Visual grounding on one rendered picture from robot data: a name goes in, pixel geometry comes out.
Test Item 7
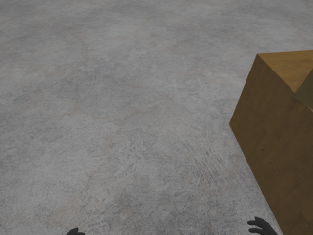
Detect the pedestal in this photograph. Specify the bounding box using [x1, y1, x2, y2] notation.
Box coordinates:
[229, 50, 313, 235]

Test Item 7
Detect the right robot hand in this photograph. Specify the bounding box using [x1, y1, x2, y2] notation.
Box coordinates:
[247, 216, 278, 235]

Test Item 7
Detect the carton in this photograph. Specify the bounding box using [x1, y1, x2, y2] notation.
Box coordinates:
[293, 69, 313, 109]

